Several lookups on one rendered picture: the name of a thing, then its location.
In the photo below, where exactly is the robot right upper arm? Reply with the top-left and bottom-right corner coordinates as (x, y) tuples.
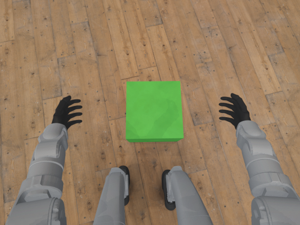
(251, 196), (300, 225)

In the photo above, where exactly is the robot right thigh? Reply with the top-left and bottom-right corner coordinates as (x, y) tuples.
(166, 170), (213, 225)

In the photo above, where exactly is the robot left upper arm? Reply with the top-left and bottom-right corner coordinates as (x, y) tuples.
(8, 197), (67, 225)

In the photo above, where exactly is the robot left forearm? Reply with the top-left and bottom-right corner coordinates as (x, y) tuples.
(5, 123), (68, 225)

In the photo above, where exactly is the robot right forearm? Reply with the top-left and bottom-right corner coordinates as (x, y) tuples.
(236, 120), (300, 200)

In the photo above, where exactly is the robot right hand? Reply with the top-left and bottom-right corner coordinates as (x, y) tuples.
(219, 93), (251, 129)

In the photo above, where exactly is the carton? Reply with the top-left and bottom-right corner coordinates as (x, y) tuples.
(126, 81), (184, 143)

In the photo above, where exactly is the robot right shin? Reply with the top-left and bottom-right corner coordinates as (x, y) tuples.
(167, 166), (182, 202)

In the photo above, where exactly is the robot left hand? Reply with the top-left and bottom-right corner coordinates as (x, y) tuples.
(52, 96), (82, 129)

